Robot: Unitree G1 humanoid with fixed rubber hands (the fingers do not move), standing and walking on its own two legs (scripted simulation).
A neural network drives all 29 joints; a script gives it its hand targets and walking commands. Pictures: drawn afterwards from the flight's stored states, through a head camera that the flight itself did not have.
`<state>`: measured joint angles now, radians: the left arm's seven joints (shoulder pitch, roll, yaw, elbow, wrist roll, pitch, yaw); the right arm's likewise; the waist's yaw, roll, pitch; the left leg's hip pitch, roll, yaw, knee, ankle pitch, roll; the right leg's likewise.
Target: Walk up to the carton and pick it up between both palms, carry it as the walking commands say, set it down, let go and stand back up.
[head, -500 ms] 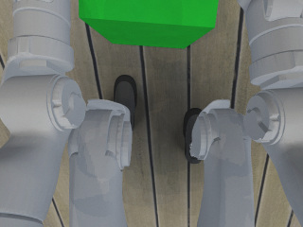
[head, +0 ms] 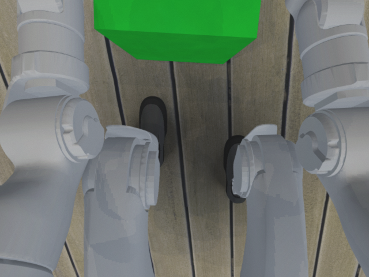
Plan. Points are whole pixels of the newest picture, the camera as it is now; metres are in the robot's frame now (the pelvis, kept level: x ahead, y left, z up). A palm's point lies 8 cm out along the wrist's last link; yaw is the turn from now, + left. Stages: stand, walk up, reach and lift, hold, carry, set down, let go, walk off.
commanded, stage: set down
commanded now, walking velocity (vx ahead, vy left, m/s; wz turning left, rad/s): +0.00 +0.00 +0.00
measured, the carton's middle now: out of the picture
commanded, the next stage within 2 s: none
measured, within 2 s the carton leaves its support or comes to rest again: rests again in 0.96 s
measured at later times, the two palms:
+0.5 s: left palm out of the picture +0.57 +0.22 -0.17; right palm out of the picture +0.57 -0.08 -0.19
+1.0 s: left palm out of the picture +0.55 +0.23 -0.21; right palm out of the picture +0.56 -0.10 -0.21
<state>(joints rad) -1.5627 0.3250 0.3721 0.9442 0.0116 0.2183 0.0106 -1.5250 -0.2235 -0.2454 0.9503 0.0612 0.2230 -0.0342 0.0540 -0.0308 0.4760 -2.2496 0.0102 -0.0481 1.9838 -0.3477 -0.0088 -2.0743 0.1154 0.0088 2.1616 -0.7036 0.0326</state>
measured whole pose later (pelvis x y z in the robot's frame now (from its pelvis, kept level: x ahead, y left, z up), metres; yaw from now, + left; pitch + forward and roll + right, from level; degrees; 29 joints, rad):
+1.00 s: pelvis +0.01 +0.00 +0.00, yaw +0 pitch +36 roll -1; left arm -1.57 0.37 0.42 1.13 0.02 0.13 0.02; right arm -1.53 -0.24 -0.18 0.99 0.00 0.12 -0.10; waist 0.05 0.00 0.52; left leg -2.25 0.01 -0.05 2.00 -0.38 -0.02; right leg -2.07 0.12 0.01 2.18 -0.73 0.03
